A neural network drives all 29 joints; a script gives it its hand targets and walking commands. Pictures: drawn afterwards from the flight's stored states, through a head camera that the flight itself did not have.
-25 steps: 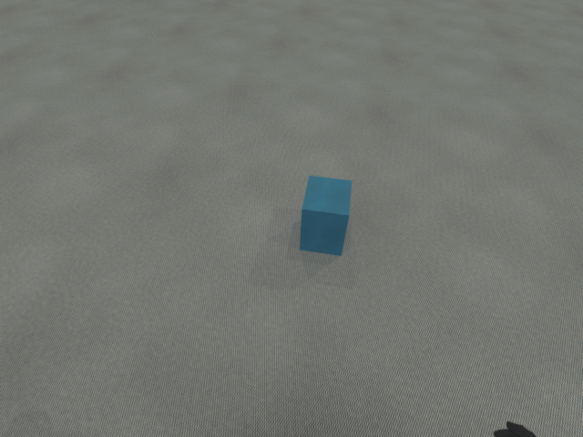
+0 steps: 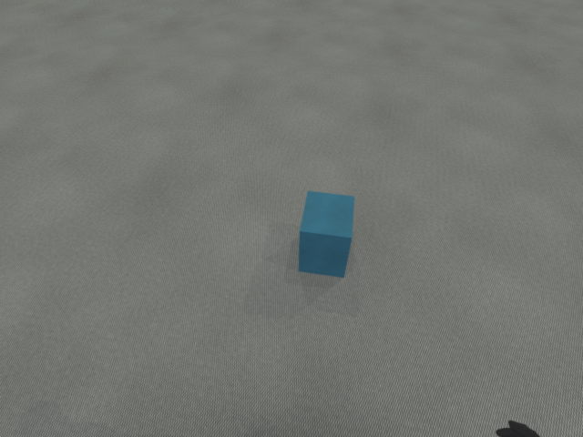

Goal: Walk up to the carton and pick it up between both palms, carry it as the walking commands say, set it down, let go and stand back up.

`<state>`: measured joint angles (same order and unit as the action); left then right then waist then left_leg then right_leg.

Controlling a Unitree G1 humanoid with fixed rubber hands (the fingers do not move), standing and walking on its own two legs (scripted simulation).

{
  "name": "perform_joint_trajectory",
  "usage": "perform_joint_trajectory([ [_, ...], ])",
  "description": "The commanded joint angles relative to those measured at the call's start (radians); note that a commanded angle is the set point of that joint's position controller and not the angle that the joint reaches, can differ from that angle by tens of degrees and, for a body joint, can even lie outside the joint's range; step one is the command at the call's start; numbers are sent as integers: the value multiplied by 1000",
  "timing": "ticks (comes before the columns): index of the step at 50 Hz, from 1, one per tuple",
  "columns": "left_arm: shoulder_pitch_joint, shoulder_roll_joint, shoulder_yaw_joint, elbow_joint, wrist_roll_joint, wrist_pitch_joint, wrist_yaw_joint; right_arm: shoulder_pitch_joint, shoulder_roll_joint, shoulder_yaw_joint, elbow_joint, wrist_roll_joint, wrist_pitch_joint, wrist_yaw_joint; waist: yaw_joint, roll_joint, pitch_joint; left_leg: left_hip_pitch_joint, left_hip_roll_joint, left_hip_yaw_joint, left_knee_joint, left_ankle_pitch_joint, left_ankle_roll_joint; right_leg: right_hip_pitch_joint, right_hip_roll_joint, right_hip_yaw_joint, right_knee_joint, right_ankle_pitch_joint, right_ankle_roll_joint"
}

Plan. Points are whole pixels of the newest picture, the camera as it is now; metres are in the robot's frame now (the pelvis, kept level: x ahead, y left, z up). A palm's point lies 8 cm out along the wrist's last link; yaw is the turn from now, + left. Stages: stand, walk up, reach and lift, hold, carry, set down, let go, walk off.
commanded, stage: walk up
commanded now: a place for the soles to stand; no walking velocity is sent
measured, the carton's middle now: (325, 234) +0.99 -0.10 -0.62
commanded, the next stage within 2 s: none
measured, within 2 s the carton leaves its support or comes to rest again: neither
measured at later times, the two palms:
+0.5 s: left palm (79, 412) +0.19 +0.32 -0.08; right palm (519, 365) +0.27 -0.33 -0.08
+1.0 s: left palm (129, 308) +0.36 +0.31 -0.09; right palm (493, 290) +0.41 -0.34 -0.08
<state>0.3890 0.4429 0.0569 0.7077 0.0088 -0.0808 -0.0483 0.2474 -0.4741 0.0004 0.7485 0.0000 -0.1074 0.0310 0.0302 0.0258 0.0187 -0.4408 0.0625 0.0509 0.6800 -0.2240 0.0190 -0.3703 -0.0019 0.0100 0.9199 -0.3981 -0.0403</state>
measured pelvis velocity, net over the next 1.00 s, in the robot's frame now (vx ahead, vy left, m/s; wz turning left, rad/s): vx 0.31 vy -0.02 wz -0.04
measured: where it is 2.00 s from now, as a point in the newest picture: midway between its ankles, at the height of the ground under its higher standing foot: (312, 373)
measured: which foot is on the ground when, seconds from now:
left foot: down 0.00-0.22, up 0.24-0.44, down 0.46-0.76, up 0.78-0.98, down 1.00-1.00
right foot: up 0.00-0.18, down 0.20-0.48, up 0.50-0.72, down 0.74-1.00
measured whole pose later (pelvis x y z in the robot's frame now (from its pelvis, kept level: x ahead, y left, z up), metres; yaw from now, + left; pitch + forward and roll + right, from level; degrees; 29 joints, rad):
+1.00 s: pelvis +0.31 -0.02 -0.01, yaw -2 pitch +1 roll -2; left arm 0.42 0.45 0.05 0.71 0.01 -0.09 -0.02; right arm 0.25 -0.47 0.00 0.75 0.00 -0.08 0.03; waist 0.02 0.02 0.01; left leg -0.52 0.08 0.06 0.78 -0.41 0.02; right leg -0.38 -0.01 0.01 0.76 -0.41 -0.02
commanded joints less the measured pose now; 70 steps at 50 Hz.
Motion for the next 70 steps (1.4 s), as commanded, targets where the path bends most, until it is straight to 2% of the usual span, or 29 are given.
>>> perform_joint_trajectory([
  [1, -14, 242, 56, -13, -4, 4, -7, 13, -299, -151, -31, 1, -14, -11, -43, 94, 121, 194, 337, -425, -479, -590, 219, -404, -93, 48, 114, -35, 7],
  [8, 41, 185, 60, 30, -3, -18, -22, -82, -263, -136, -70, -13, 11, 12, 23, 93, 29, 73, 186, -106, -235, -411, 149, 20, -5, -129, -321, 138, -2],
  [10, 242, 300, 101, 83, 11, -39, 10, -84, -169, -105, -113, -6, 20, 11, 85, -253, -105, -134, 49, 6, 241, -382, 66, 285, -120, 232, -507, -104, -66],
  [11, 199, 358, 121, 29, 9, -45, 20, -73, -88, -68, -111, -13, 31, 16, 70, -312, -14, -388, -57, -19, 390, -304, 21, 349, -313, 686, -691, -333, -131],
  [12, 132, 362, 111, 7, 11, -37, 27, -79, -174, -89, -77, -5, 35, 6, 50, -194, 39, -389, -14, -121, 419, -275, 18, 289, -346, 750, -722, -365, -192],
  [20, 64, 303, 94, -42, -4, -18, 19, -2, -179, -96, -50, -10, 0, 5, 19, -228, -73, -94, -40, 38, 32, -177, 9, 216, -192, 308, -445, 368, -202],
  [22, 11, 263, 64, -44, -11, -13, 15, 71, -152, -105, -17, -7, -11, 1, -42, -159, -102, 181, -52, 71, -172, -9, 27, 19, -170, 195, -336, 217, -149],
  [24, -16, 98, 15, -94, -24, -22, 10, 237, -346, -167, 6, -37, -32, -24, -146, 279, -182, 599, 289, -464, -357, -240, 119, -414, 51, 14, 180, 10, -24],
  [25, -17, 176, 25, -77, 3, -16, 27, 202, -379, -157, -18, -12, -27, -27, -118, 182, -122, 577, 429, -635, -362, -286, 255, -544, 19, 56, 253, -143, -16],
  [26, -60, 220, 35, -59, 3, -12, 25, 118, -320, -158, -28, 3, -22, -20, -92, -46, 1, 394, 402, -585, -379, -392, 252, -524, -50, 103, 241, -58, -11],
  [29, -25, 226, 40, -14, 3, -6, 7, 81, -282, -141, -20, -4, 3, -19, -84, 85, 74, 295, 261, -313, -367, -319, 222, -388, -77, 12, 47, -49, 15],
  [33, -88, 182, 42, -30, 0, -14, -10, 56, -305, -146, -48, -14, -1, -2, -78, 169, 91, 181, 279, -225, -333, -165, 245, -206, -79, -42, -149, 14, 31],
  [36, 87, 222, 69, 33, 11, -28, 7, -15, -227, -122, -72, -13, 20, 0, 39, 4, -39, 87, 168, -87, 3, -25, 150, 156, 32, -156, -333, 150, -11],
  [37, 208, 264, 94, 54, 13, -34, 23, 22, -160, -100, -78, -9, 20, -3, 77, -186, -156, -22, 106, -17, 308, 85, 101, 376, -29, 37, -403, 82, -37],
  [38, 224, 335, 104, 25, 12, -41, 40, 34, -81, -66, -110, -4, 12, -4, 66, -367, -135, -254, -36, -7, 456, -234, 39, 486, -282, 563, -580, 24, -99],
  [39, 177, 364, 110, 31, 11, -39, 36, -46, -180, -84, -82, -3, 26, -14, 85, -197, -92, -412, -52, -89, 525, -334, 31, 487, -356, 759, -616, -11, -214],
  [43, 54, 270, 87, -36, -13, -32, 50, -41, -163, -83, -69, 4, 2, -8, 24, -125, -8, -290, 39, -73, 325, -282, 10, 293, -254, 389, -416, 591, -263],
  [49, -32, 245, 55, -68, -9, 0, 19, 64, -158, -115, -27, -9, -11, -12, -39, -172, -82, 156, -51, 72, -125, -93, 24, -27, -164, 226, -283, 246, -182],
  [50, -30, 188, 37, -83, -4, -1, 14, 192, -222, -139, 5, -21, -19, -22, -104, -13, -146, 388, 43, -89, -176, -124, 67, -225, -98, 133, -82, 128, -122],
  [51, -35, 110, 11, -118, -17, -8, 15, 256, -348, -165, -20, -42, -28, -35, -160, 275, -162, 565, 335, -567, -394, -427, 157, -496, 46, 14, 176, -3, -41],
  [52, -87, 191, 29, -107, 10, 7, 31, 221, -377, -164, -12, -11, -25, -37, -155, 208, -91, 499, 450, -677, -394, -533, 249, -571, -11, 74, 279, -135, -31],
  [55, -37, 246, 54, -46, 6, 8, 12, 90, -281, -140, -36, -2, -8, -34, -73, 14, 79, 294, 330, -494, -387, -492, 228, -450, -82, 59, 194, -42, -5],
  [57, -26, 222, 60, -8, -1, 19, 1, 55, -280, -140, -33, -6, -2, -20, -65, 153, 107, 104, 251, -281, -390, -461, 199, -287, -64, -11, 87, -34, 24],
  [61, -2, 199, 57, -20, -6, 5, -10, -1, -304, -149, -60, -24, 7, 0, -43, 222, 35, 77, 221, -203, -337, -364, 205, -77, -52, -79, -158, 28, 25],
  [62, 33, 225, 58, 17, 3, 0, -4, -15, -308, -150, -70, -19, 19, -1, -5, 134, 13, 53, 190, -165, -258, -367, 195, 23, -7, -154, -191, 44, 12],
  [64, 91, 208, 63, 38, 6, -23, 13, 4, -215, -112, -63, -16, 20, -2, 24, 43, -29, -48, 145, -104, -7, -267, 129, 185, 26, -80, -322, 98, -12],
  [66, 180, 329, 101, 8, 13, -37, 43, 15, -68, -55, -113, -10, 24, -3, 61, -292, -112, -359, -61, 4, 410, -307, 13, 419, -329, 618, -569, -107, -164],
  [67, 160, 361, 110, 17, 13, -22, 44, -60, -172, -82, -87, -8, 32, -21, 74, -176, -24, -435, -31, -77, 486, -389, 26, 368, -358, 739, -599, -118, -242],
  [70, 72, 307, 90, -21, 6, -11, 43, -27, -183, -82, -69, 2, 9, -19, 35, -224, 64, -310, 23, -32, 300, -406, 21, 186, -268, 440, -453, 255, -271],
])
